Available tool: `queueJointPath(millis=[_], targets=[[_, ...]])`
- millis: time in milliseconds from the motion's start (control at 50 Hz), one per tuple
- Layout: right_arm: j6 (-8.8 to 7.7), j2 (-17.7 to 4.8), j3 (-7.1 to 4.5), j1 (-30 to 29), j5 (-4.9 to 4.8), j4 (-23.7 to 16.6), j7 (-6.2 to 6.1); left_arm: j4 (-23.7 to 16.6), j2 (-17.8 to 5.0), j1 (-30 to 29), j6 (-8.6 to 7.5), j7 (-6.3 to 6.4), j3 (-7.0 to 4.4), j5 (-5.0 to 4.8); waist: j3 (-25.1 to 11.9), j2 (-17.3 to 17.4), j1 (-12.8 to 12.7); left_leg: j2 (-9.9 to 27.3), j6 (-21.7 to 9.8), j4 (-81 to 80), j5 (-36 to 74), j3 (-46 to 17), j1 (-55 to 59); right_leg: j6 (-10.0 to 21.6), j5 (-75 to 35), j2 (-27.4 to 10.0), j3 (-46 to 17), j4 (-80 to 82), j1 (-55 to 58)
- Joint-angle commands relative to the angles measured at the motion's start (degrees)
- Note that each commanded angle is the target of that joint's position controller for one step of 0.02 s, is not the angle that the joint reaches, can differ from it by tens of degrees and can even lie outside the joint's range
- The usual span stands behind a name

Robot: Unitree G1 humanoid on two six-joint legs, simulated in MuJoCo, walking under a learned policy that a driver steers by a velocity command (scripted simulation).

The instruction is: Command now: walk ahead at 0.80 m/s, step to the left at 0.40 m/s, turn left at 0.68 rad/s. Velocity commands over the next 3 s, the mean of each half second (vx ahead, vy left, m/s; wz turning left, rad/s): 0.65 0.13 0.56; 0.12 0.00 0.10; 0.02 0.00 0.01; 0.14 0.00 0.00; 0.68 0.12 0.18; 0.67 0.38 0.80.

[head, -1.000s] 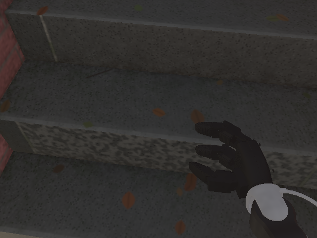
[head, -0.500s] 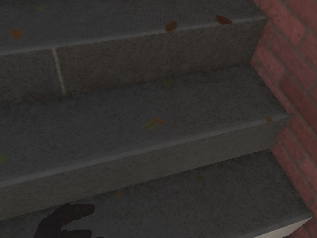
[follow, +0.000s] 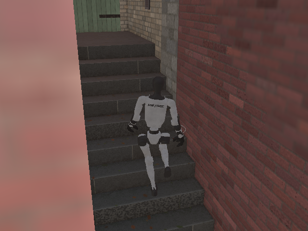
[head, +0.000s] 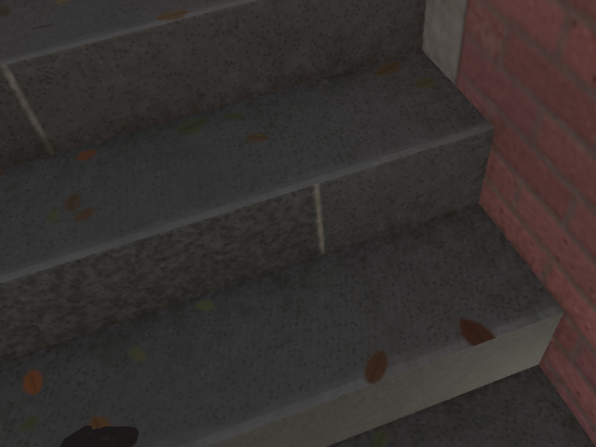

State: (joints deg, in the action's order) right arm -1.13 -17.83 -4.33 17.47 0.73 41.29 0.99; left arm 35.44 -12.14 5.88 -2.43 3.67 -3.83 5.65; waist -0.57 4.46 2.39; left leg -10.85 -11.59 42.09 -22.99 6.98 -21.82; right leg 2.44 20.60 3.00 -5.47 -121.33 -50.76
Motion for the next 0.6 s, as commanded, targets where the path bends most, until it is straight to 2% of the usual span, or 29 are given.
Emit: queueJointPath(millis=[20,40,60,80,100,120,140,160,180,200,220,240,260,280,300,340,360,380,400,420,440,460,480,500,520,540,560,580,600], targets=[[-5.41,3.3,1.19,-2.7,-0.17,-3.1,1.06,-8.2,0.2,-8.9,0.98,-0.28,3.50,-0.82,8.2,-10.4,-1.3,11.7,2.3,-27.6,23.9,-20.2,-4.6,-0.2,3.8,-3.5,8.2,12.4,-12.0],[-6.76,1.0,0.41,2.3,0.42,-0.6,0.58,-9.4,1.7,-13.6,1.98,-0.70,3.84,-1.21,6.1,-4.7,2.4,13.4,-0.1,-29.6,33.0,-23.8,-0.3,-0.4,5.2,-1.4,12.1,0.9,-16.5],[-7.29,0.4,0.39,6.3,0.75,2.1,0.99,-12.0,2.3,-17.4,1.83,-0.20,4.36,-0.44,5.2,-1.3,3.3,15.7,-1.3,-29.3,42.0,-27.0,7.3,-0.5,9.1,-2.2,12.8,-7.6,-25.5],[-7.20,-0.9,0.03,8.5,0.80,3.1,1.31,-13.6,2.4,-18.0,1.14,-0.01,5.02,0.23,3.8,-3.3,2.8,14.5,-0.2,-28.7,41.4,-24.8,11.6,-0.1,10.4,-4.2,12.4,0.8,-26.6],[-6.94,-1.4,-0.40,11.0,-0.17,4.6,0.96,-15.9,2.4,-20.3,0.61,0.54,5.35,0.82,3.2,-5.4,2.7,13.6,1.1,-29.8,49.5,-23.7,10.8,0.7,11.5,-4.7,11.9,11.6,-21.2],[-5.90,-1.6,-0.68,7.8,-1.48,3.0,0.05,-14.2,1.5,-18.5,1.27,0.41,6.02,-1.00,-3.1,-10.9,0.9,12.0,2.0,-36.3,63.9,-18.3,0.2,0.7,9.8,-1.5,17.1,32.6,5.0],[-5.75,-3.5,-1.12,6.4,-1.41,1.5,-0.77,-13.2,0.3,-14.0,1.92,0.77,5.87,-4.02,-6.1,-10.5,-1.0,10.8,2.4,-35.2,80.8,-19.2,-10.8,-0.4,11.7,2.9,20.3,46.5,29.8],[-7.48,-9.4,-2.48,5.2,-2.33,0.8,-0.66,-11.5,-2.9,-3.9,2.44,2.35,3.34,-6.35,-15.6,-4.2,-8.2,14.6,1.9,-24.3,113.4,-23.0,-11.0,0.6,10.9,3.4,15.9,47.3,47.3],[-9.28,-15.7,-4.93,-1.3,-1.71,0.0,0.38,-7.9,-6.6,14.2,3.81,4.35,0.09,-6.89,-28.1,4.4,-19.7,18.8,1.1,-9.0,123.8,-26.5,-0.3,3.1,11.4,0.4,5.6,54.3,52.4],[-12.07,-12.4,-5.14,-2.6,-3.45,2.7,-0.14,-5.0,-10.8,18.1,2.97,1.62,-1.18,-3.59,-29.9,-7.6,-21.2,20.0,3.6,8.3,121.3,-25.3,-0.2,9.8,14.1,0.5,0.2,62.6,54.6],[-12.54,-5.5,-3.70,-2.5,-4.26,2.1,2.20,-2.0,-14.8,18.8,2.61,1.47,-2.65,-3.31,-29.4,-23.6,-20.6,4.4,6.7,37.6,61.1,-21.2,-13.7,21.5,14.2,-14.1,-29.7,85.0,57.8],[-11.87,-4.9,-3.25,-5.9,0.50,-0.7,2.00,-2.2,-14.1,13.1,2.48,1.11,-2.67,-2.25,-29.2,-21.2,-17.8,-2.4,10.9,76.5,17.9,-17.5,-21.8,29.2,16.5,-22.4,-51.8,100.2,50.7],[-11.06,1.2,-1.77,-9.4,2.49,-5.9,1.18,-0.6,-10.0,8.0,0.94,0.31,-2.29,-4.43,-18.4,-11.7,-12.2,0.1,9.8,88.6,14.1,-18.2,-35.7,27.5,19.2,-22.0,-48.2,99.5,48.3],[-9.42,7.8,0.84,-12.2,3.11,-8.8,0.15,3.9,-4.4,8.1,-1.38,0.07,-0.83,-4.55,-7.7,0.7,-8.0,1.6,7.7,91.2,10.0,-19.5,-44.1,23.1,13.3,-21.5,-38.8,97.8,44.8],[-7.77,12.3,2.84,-12.9,3.06,-10.3,-0.28,8.6,0.7,9.3,-3.22,-0.13,0.54,-4.00,-0.5,5.6,-4.0,3.3,5.1,90.3,6.7,-20.3,-46.8,17.8,3.0,-20.3,-28.2,97.3,39.3],[-4.93,15.0,4.45,-9.3,2.35,-10.4,-0.50,14.0,4.4,10.9,-6.10,-0.99,1.67,-4.48,4.9,6.2,0.9,5.9,4.4,91.6,2.3,-20.2,-49.3,11.6,-13.9,-18.4,-13.3,100.2,34.0],[-4.10,14.4,4.50,-9.3,0.80,-10.7,-0.77,15.3,3.1,11.0,-6.02,-1.78,1.49,-4.50,7.3,3.8,1.7,5.3,4.8,88.4,-1.3,-18.8,-51.7,10.7,-23.5,-17.7,-6.7,102.2,34.2],[-2.97,16.3,4.72,-13.6,0.17,-11.6,-1.54,18.9,2.9,14.1,-6.13,-2.80,1.35,-4.28,7.4,0.0,0.1,4.2,4.1,95.7,-6.3,-15.3,-55.5,10.0,-26.2,-17.2,-1.5,105.4,34.2],[-2.58,15.7,5.03,-17.5,-0.67,-14.1,-2.27,20.1,1.7,16.2,-6.51,-3.44,1.40,-4.31,10.0,-2.0,0.2,5.4,4.6,90.5,-8.9,-15.2,-57.8,9.0,-27.9,-17.8,2.1,108.6,33.4],[-2.43,16.0,5.27,-21.3,-1.20,-16.3,-3.27,21.3,-1.4,17.2,-6.78,-3.62,1.10,-4.72,11.9,-5.5,-0.6,5.5,4.6,91.6,-13.3,-13.8,-62.4,9.2,-27.6,-19.1,2.8,111.8,33.5],[-2.60,16.4,6.45,-24.7,-0.90,-19.4,-3.36,22.1,-1.6,16.6,-6.35,-3.79,1.47,-5.68,12.9,-3.6,1.2,8.5,4.4,77.4,-12.0,-12.0,-58.3,6.4,-22.4,-16.0,8.3,114.7,29.1],[-1.74,15.0,6.38,-26.0,-0.78,-20.3,-2.91,22.3,-2.6,17.0,-5.87,-3.13,1.31,-5.37,10.5,-4.3,0.9,9.1,4.6,68.4,-9.0,-7.2,-50.7,6.2,-23.0,-13.3,11.2,118.1,26.5],[-0.62,14.7,6.93,-20.2,-0.41,-19.1,-1.15,20.7,-5.2,13.2,-4.80,-2.37,1.21,-5.91,2.3,-6.4,4.3,12.7,3.7,53.0,2.8,-0.3,-26.5,7.1,-31.8,-9.8,17.2,123.7,20.8],[-0.87,12.4,6.39,-14.6,-2.37,-15.5,-0.91,17.0,-7.1,8.9,-5.53,-1.96,1.25,-7.60,-6.5,-7.9,6.0,9.4,4.2,42.2,11.0,3.5,3.2,10.1,-58.1,-8.8,16.6,121.9,12.9],[-0.08,11.1,5.21,-8.5,-3.12,-13.2,-2.12,16.0,-13.3,13.7,-7.73,-2.00,-0.07,-9.55,-15.2,-11.2,6.5,5.9,5.2,40.8,14.6,4.8,16.1,9.8,-85.1,-11.1,13.4,117.7,19.2],[1.46,9.2,4.14,0.4,-1.52,-10.3,-2.92,15.0,-19.8,12.0,-8.82,-2.69,-2.03,-9.52,-22.8,-17.5,10.3,6.0,4.9,36.1,9.2,2.8,14.6,8.4,-101.5,-14.0,13.9,107.9,35.2],[1.10,7.4,3.25,1.0,-0.29,-8.2,-2.61,12.8,-19.7,9.6,-8.18,-3.10,-2.79,-9.27,-24.4,-14.0,10.3,4.6,4.8,25.4,7.9,4.0,10.9,6.3,-109.3,-13.7,13.9,95.9,44.9],[0.11,5.8,2.61,1.3,1.02,-8.8,-1.78,11.8,-15.0,10.0,-7.82,-4.28,-2.25,-9.59,-22.1,-16.3,9.7,4.8,3.9,2.1,7.0,-2.1,8.5,3.0,-97.1,-12.7,10.8,80.2,52.0],[-0.10,-1.8,0.36,2.6,2.80,-5.4,-1.23,8.2,-9.2,11.7,-6.87,-5.65,-1.50,-8.11,-24.1,5.1,6.8,20.3,-4.6,0.0,55.4,-26.6,27.2,-2.4,-16.5,-1.8,7.8,51.2,28.0]])
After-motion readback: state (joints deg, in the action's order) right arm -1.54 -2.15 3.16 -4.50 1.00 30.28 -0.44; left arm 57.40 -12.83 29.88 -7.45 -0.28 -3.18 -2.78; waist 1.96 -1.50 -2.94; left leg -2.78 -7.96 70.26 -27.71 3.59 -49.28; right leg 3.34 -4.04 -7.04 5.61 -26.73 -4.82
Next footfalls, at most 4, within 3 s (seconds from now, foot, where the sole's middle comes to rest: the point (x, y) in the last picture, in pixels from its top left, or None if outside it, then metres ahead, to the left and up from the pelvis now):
0.20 right None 0.32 -0.08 -0.55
0.58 left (188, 362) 0.51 0.23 -0.36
1.28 right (385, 141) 0.80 -0.13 -0.18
1.78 left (236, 162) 0.78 0.12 -0.17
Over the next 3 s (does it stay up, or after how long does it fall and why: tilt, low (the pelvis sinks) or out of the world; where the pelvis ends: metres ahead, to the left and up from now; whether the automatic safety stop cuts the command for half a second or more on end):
stays up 1.03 0.20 0.72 its command is cut before an obstacle after 2.3 s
